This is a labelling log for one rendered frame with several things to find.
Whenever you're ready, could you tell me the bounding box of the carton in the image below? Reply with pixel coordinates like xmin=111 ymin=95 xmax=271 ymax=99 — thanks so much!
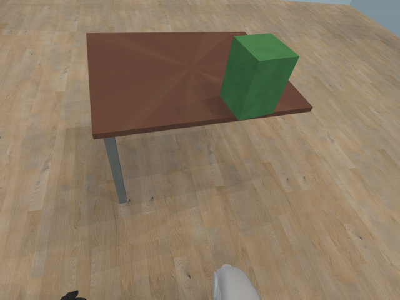
xmin=220 ymin=33 xmax=299 ymax=121

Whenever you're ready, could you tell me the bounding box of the table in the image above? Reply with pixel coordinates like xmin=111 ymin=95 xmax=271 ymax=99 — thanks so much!
xmin=86 ymin=32 xmax=313 ymax=204

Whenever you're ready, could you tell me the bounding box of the right robot thigh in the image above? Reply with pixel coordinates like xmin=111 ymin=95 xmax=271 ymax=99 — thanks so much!
xmin=212 ymin=267 xmax=261 ymax=300

